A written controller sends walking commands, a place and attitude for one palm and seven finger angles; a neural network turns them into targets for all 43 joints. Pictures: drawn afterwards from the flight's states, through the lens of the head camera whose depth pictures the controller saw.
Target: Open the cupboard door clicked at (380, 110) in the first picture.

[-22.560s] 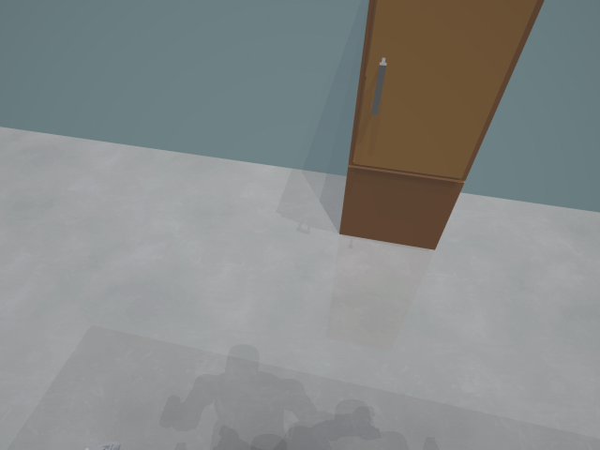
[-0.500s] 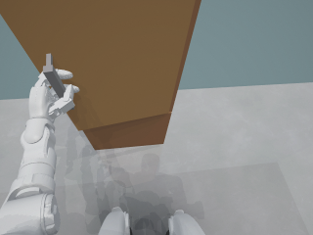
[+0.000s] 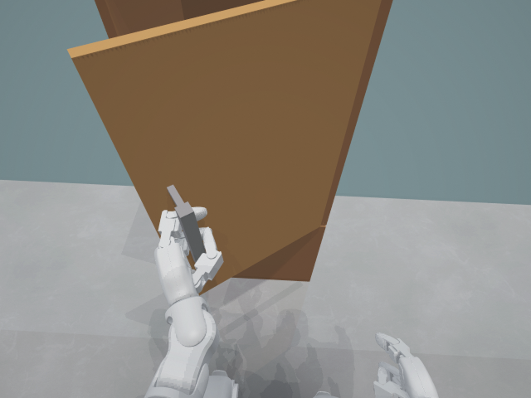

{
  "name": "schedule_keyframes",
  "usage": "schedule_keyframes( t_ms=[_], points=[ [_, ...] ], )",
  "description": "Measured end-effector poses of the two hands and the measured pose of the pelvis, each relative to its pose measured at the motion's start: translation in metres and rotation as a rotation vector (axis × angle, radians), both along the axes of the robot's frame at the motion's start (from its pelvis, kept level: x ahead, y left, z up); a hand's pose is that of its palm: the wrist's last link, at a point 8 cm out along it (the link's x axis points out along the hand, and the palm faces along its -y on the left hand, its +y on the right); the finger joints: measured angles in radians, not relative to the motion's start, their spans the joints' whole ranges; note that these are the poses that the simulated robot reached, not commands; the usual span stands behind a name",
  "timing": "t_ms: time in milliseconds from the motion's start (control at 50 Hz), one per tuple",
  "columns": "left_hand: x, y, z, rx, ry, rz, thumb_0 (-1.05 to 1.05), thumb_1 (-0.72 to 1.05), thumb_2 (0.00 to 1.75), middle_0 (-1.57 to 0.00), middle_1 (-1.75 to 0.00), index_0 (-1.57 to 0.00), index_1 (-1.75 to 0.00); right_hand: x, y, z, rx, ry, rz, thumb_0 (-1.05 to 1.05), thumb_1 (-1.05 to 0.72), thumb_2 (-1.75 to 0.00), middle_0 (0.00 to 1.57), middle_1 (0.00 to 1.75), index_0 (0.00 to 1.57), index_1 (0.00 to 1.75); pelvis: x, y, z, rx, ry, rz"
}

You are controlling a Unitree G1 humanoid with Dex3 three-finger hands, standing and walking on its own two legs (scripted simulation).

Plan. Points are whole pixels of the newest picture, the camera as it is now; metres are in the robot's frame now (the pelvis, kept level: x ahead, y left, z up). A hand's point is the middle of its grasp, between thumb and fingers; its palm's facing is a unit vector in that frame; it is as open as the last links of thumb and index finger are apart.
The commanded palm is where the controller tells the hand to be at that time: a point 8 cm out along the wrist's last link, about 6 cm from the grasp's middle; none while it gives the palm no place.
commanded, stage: pull the door open along its arc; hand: left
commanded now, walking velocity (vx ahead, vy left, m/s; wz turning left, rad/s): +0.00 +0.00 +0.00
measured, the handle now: (188, 229) +0.36 +0.15 +0.04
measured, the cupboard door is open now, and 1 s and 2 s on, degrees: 35 47 50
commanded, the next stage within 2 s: open thumb and fingers to let go in 0.16 s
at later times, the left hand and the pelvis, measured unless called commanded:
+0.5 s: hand (246, 279) +0.28 +0.05 +0.05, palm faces +0.40 -0.92 -0.02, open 6.8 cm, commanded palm +0.23 +0.09 +0.04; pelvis +0.00 -0.04 +0.00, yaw +2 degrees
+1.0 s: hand (244, 284) +0.27 +0.05 +0.04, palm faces +0.35 -0.94 -0.02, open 14.6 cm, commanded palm +0.23 +0.10 +0.04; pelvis +0.01 -0.03 +0.00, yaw +1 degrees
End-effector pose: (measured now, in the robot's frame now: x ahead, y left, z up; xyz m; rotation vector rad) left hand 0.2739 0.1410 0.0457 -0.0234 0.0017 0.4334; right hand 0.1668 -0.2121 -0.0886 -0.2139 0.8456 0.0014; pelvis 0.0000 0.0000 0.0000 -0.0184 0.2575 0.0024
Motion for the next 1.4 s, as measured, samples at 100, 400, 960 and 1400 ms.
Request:
schedule_keyframes(
  t_ms=[100, 400, 960, 1400],
  points=[
    [-0.026, -0.026, 0.002, 0.003, 0.020, -0.053, 0.01, 0.73, 0.76, -0.32, -1.35, -0.36, -1.34, 0.007, -0.002, 0.006, 0.009, -0.053, 0.014, 0.01, -0.91, -0.90, 0.20, 0.30, 0.20, 0.30, 0.000, -0.008, 0.002, 0.006, -0.016, 0.008],
    [-0.037, -0.052, 0.001, 0.042, 0.049, -0.055, -0.01, 0.66, 0.78, -0.38, -1.34, -0.40, -1.34, 0.013, -0.025, -0.001, 0.019, -0.105, 0.023, 0.01, -0.91, -0.90, 0.20, 0.30, 0.20, 0.30, 0.000, -0.034, -0.004, 0.031, -0.022, 0.021],
    [-0.039, -0.046, -0.002, 0.024, 0.049, -0.073, -0.01, -0.46, 0.32, -0.26, -0.94, -0.28, -0.94, 0.006, -0.031, -0.007, 0.000, -0.065, -0.009, 0.01, -0.91, -0.90, 0.20, 0.30, 0.20, 0.30, 0.005, -0.030, -0.004, 0.034, 0.000, 0.016],
    [-0.059, -0.035, 0.001, 0.012, -0.022, -0.572, -0.02, -0.50, 0.30, -0.21, -0.37, -0.18, -0.38, -0.001, -0.012, -0.002, 0.007, -0.121, -0.038, 0.01, -0.91, -0.90, 0.20, 0.30, 0.20, 0.30, -0.006, -0.002, -0.014, 0.007, -0.012, 0.005]
  ],
)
